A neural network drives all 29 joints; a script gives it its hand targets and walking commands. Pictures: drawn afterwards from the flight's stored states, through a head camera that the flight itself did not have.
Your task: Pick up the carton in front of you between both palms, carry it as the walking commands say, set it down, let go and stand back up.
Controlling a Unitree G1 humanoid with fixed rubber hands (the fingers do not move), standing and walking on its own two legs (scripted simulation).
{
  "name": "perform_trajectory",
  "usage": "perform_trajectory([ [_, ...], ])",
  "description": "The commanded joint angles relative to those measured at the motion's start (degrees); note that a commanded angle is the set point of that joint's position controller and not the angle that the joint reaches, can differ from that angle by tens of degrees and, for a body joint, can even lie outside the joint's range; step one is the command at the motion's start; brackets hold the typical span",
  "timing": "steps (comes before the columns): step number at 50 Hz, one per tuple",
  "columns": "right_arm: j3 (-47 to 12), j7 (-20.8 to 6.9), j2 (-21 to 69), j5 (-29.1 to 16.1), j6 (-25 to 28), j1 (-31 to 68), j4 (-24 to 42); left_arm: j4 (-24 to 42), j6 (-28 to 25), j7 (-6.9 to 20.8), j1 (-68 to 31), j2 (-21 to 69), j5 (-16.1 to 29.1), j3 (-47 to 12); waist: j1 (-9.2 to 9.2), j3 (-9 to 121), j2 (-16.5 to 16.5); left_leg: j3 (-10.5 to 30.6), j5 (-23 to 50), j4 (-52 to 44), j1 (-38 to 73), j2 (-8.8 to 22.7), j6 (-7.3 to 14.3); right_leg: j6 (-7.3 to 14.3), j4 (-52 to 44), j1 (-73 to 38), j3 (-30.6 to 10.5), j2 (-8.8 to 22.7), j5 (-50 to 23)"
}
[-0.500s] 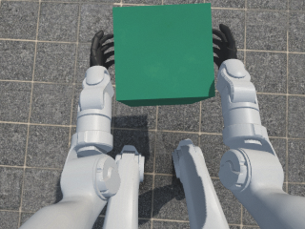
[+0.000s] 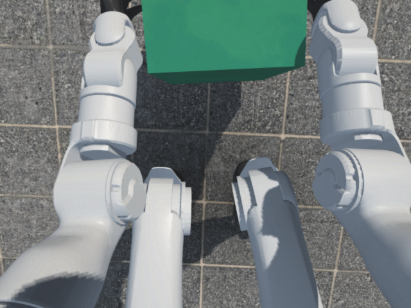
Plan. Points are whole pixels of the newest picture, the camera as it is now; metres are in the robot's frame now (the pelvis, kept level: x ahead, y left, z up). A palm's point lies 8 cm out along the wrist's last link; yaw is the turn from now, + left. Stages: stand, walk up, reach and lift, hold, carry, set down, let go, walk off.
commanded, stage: set down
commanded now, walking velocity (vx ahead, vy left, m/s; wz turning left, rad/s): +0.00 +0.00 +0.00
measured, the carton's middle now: (218, 18) +0.55 -0.05 -0.23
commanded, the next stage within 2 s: none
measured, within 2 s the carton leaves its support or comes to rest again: rests again in 0.52 s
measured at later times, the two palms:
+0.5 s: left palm (127, 24) +0.55 +0.10 -0.20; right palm (313, 15) +0.53 -0.20 -0.20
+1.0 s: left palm (125, 26) +0.55 +0.11 -0.21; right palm (313, 18) +0.53 -0.21 -0.21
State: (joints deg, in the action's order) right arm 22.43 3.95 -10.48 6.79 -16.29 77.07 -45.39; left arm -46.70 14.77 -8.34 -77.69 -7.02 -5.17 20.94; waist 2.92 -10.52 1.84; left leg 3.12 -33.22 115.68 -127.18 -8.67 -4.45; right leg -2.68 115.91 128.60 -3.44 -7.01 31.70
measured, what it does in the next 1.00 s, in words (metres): stands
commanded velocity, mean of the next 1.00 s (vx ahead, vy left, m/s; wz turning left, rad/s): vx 0.00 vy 0.00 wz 0.00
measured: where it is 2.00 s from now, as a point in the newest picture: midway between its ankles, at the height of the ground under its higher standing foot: (212, 213)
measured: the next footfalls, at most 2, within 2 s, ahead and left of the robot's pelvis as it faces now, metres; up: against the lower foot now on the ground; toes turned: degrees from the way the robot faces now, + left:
none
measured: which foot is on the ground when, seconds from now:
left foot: down 0.00-1.00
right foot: down 0.00-1.00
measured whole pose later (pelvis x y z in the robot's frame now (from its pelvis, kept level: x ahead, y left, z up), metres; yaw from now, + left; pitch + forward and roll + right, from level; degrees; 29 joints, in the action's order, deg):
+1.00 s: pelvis -0.01 +0.00 -0.05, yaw +0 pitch +33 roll +0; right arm 24.4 -3.8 -15.7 7.0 -12.1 83.8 -55.8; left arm -59.1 10.1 -2.7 -86.1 -12.3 -4.3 20.4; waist 3.6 -25.6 2.0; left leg 1.7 -35.4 127.3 -125.0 -7.7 -2.9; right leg -1.4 127.0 125.4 -1.0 -3.7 34.6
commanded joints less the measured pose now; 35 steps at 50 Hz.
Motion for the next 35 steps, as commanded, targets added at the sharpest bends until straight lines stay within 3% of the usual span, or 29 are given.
perform_trajectory([
  [1,-26.6,-15.36,49.73,-8.87,2.02,36.05,2.42,3.03,-2.24,13.5,-38.84,49.48,7.95,-26.04,2.16,72.92,-1.12,-8.41,18.65,-4.28,33.39,-1.13,2.65,0.07,-6.15,-41.27,7.91,0.12,-22.92],
  [3,-27.63,-15.39,49.55,-10.45,2.48,38.26,4.04,3.84,-2.62,13.3,-40.22,49.16,9.15,-27.01,2.85,73.82,-0.76,-8.23,19.38,-2.78,34.56,-0.96,2.96,0.1,-4.94,-39.73,8.12,0.21,-23.44],
  [7,-29.34,-15.76,49.18,-13.45,3.19,39.2,5.73,5.62,-3.16,12.64,-41.58,51.02,11.42,-30.18,3.76,75.46,3.13,-8.16,25.44,-0.24,37.71,-0.98,2.68,0.84,-2.55,-39.67,7.43,0.16,-28.64],
  [11,-28.61,-15.83,49.92,-13.27,3.35,35.48,2.76,4.68,-3.8,12.76,-39.64,51.68,12.05,-30.55,3.9,72.26,2.22,-7.56,26.84,0.81,34.06,-1.09,2.71,1.07,-1.05,-40.4,7.12,0.16,-31.29],
  [20,-24.35,-17.12,47.85,-10.2,4.25,34.61,-1.34,-0.87,-4.64,13.41,-37.11,49.23,8.91,-24.87,3.52,58.52,2.12,-6.44,21.26,1.2,28.13,-1.28,3.22,1.53,-0.17,-30.38,6.87,0.33,-23.61],
  [29,-22.97,-16.91,43.31,-10.0,5.41,38.0,-2.81,-3.44,-5.51,13.59,-39.84,44.81,9.85,-23.73,3.86,51.71,1.85,-5.76,17.26,2.22,26.23,-0.92,3.75,2.31,0.89,-28.81,6.05,0.82,-19.72],
  [35,-19.68,-17.73,41.74,-7.46,4.73,34.77,-7.24,-7.84,-4.93,14.78,-36.93,42.4,7.78,-20.06,2.97,41.57,1.46,-5.63,11.75,1.82,21.61,-0.75,4.13,2.87,0.61,-26.04,5.44,0.97,-14.34],
])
